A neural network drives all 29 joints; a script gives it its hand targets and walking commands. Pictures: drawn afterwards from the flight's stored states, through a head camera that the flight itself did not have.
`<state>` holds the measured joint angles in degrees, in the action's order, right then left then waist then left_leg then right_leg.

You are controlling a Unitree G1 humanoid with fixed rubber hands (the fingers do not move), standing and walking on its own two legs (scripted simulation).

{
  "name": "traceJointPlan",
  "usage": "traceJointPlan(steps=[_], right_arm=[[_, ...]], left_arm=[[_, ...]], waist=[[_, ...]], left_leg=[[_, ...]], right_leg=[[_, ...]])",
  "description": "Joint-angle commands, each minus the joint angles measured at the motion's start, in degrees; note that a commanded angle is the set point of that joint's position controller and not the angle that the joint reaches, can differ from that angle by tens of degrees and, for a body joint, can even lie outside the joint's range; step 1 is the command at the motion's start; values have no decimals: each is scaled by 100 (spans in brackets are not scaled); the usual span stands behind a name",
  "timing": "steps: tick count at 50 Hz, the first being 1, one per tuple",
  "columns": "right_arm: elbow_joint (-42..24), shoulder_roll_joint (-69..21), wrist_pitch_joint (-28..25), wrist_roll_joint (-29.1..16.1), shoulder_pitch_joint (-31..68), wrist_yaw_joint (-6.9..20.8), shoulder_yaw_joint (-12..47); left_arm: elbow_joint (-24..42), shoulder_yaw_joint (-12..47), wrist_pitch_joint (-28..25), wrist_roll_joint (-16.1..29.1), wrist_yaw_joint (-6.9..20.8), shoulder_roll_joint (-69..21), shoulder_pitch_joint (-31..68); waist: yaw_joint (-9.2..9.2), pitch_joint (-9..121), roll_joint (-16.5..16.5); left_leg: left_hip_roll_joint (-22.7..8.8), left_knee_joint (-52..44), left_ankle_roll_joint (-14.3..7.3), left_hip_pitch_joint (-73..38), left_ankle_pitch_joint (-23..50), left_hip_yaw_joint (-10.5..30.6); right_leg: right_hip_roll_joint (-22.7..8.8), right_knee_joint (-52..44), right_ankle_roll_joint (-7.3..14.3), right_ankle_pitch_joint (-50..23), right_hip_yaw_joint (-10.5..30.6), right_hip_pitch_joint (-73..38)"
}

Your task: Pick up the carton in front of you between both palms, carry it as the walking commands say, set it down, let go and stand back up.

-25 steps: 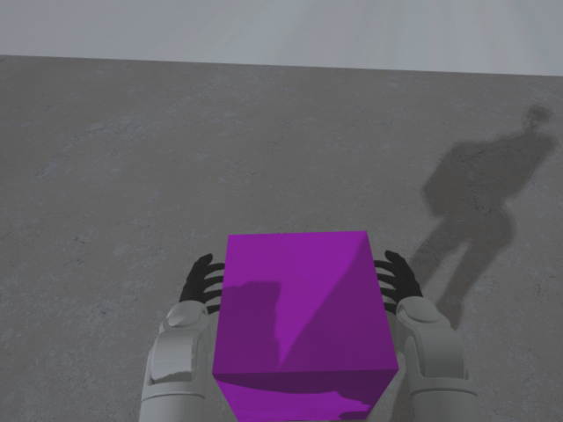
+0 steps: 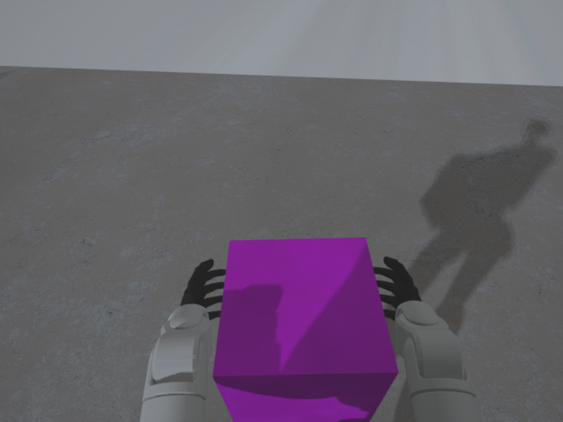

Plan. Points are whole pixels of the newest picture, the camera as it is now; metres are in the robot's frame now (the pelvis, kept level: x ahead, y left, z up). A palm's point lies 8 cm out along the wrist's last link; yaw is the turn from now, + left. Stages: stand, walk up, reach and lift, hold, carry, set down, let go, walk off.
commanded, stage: carry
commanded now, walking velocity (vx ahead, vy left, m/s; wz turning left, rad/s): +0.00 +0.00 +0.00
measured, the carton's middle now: (299, 337) +0.28 +0.00 -0.05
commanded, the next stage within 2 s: hold in 1.00 s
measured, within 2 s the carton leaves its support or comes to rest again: neither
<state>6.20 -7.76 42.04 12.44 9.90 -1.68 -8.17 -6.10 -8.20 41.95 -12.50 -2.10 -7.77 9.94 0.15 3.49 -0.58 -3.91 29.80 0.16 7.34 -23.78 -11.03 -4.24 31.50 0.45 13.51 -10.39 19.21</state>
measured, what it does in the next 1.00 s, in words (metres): shifts its weight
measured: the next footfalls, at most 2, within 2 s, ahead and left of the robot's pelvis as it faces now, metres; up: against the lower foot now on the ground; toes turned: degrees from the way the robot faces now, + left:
none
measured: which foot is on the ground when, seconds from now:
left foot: down 0.00-1.00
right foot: down 0.00-1.00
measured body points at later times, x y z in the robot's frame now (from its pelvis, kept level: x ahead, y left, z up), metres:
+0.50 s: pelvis -0.04 +0.01 +0.00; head -0.06 +0.01 +0.45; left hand +0.26 +0.16 +0.03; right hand +0.26 -0.14 +0.03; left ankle -0.09 +0.10 -0.73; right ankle +0.03 -0.12 -0.73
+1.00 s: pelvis -0.05 +0.02 +0.00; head -0.06 +0.02 +0.45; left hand +0.25 +0.17 +0.03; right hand +0.25 -0.13 +0.03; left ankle -0.09 +0.10 -0.73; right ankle +0.03 -0.12 -0.73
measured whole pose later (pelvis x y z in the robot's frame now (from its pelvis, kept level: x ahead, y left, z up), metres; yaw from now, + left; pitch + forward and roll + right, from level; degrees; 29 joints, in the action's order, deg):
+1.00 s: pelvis -0.05 +0.02 +0.00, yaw +0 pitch +1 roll +0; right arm 8.3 -8.0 42.3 13.4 11.6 -1.5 -9.0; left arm -8.4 -9.6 42.1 -13.7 -1.4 -8.1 11.8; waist -0.1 4.1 -0.2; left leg -2.1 31.9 -2.3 12.2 -21.0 -11.7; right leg -6.3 29.2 -0.5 7.7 -9.6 22.1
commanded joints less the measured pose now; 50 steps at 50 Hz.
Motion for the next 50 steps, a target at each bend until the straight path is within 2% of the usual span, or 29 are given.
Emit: traceJointPlan(steps=[1,9,17,50], right_arm=[[-389,-4978,-206,-1381,2508,1258,3205],[-149,-5051,-177,-1309,2591,1301,3070],[-105,-5153,-184,-1323,2685,1324,3067],[-155,-5155,-184,-1343,2637,1320,3091]], left_arm=[[360,3233,-203,1395,1306,-4970,2510],[82,3045,-174,1310,1361,-5030,2553],[43,3031,-180,1326,1392,-5119,2657],[93,3055,-178,1328,1400,-5129,2615]], waist=[[-20,1422,24],[-15,1275,44],[-16,1284,46],[-24,1419,30]], left_leg=[[-552,-440,-43,79,2154,383],[-557,-609,-88,345,1582,472],[-551,-651,-131,492,1337,516],[-551,-491,-207,576,1663,550]], right_leg=[[-531,-225,110,-2094,492,-982],[-553,-384,68,-1605,534,-868],[-562,-441,47,-1414,544,-815],[-558,-360,-16,-1519,478,-729]])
